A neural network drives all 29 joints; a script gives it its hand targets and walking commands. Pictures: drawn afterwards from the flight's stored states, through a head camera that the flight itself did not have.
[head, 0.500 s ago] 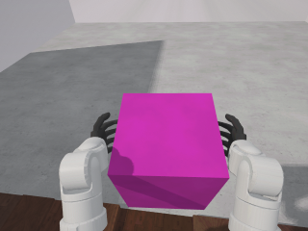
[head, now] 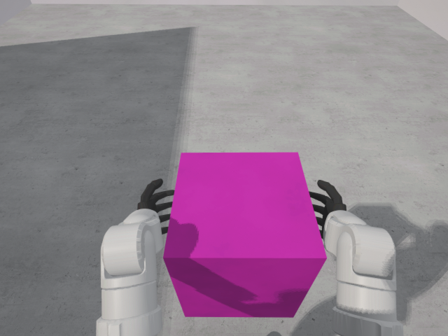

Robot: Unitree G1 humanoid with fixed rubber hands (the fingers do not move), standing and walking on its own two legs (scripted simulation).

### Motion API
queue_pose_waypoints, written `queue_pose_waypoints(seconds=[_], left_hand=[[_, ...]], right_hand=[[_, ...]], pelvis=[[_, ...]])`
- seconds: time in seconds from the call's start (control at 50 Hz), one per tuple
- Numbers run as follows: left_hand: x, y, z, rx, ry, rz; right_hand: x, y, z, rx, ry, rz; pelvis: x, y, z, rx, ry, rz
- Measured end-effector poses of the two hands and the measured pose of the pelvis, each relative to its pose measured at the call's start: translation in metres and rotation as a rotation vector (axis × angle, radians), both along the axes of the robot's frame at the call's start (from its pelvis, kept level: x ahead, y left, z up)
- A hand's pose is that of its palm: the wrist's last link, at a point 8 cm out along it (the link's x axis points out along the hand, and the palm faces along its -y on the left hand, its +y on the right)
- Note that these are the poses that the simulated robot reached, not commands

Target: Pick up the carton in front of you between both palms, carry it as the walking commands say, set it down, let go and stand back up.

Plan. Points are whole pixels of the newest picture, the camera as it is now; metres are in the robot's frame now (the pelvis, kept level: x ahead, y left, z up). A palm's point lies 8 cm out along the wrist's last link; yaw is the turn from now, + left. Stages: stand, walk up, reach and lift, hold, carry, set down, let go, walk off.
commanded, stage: carry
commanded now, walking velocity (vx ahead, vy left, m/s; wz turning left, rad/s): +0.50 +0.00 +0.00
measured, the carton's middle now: (239, 237) +0.32 -0.01 +0.01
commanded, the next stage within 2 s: none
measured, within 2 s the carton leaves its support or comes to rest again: neither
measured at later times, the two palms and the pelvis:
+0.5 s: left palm (160, 96) +0.70 +0.19 +0.07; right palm (271, 94) +0.71 -0.11 +0.07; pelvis +0.35 +0.02 -0.05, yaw +1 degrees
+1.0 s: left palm (171, 57) +1.01 +0.20 +0.04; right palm (255, 56) +1.01 -0.10 +0.04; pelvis +0.70 +0.05 -0.04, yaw +0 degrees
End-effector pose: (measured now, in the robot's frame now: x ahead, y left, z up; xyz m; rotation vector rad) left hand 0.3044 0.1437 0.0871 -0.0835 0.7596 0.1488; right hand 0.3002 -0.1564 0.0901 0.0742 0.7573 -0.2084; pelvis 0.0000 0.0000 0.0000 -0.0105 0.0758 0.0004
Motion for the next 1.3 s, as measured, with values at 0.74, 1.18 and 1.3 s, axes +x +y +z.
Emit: queue_pose_waypoints(seconds=[0.74, 1.18, 1.3], left_hand=[[0.588, 0.058, -0.033, 0.045, 0.054, -0.104], [0.777, 0.058, -0.059, 0.045, 0.043, 0.031], [0.844, 0.068, -0.043, 0.057, 0.016, 0.033]], right_hand=[[0.572, 0.06, -0.033, -0.08, 0.062, 0.054], [0.797, 0.06, -0.066, -0.006, 0.046, 0.101], [0.865, 0.07, -0.053, -0.007, 0.019, 0.114]], pelvis=[[0.502, 0.065, -0.044, -0.024, 0.024, -0.001], [0.824, 0.042, -0.037, 0.001, 0.002, 0.041], [0.9, 0.052, -0.03, 0.021, -0.003, 0.031]])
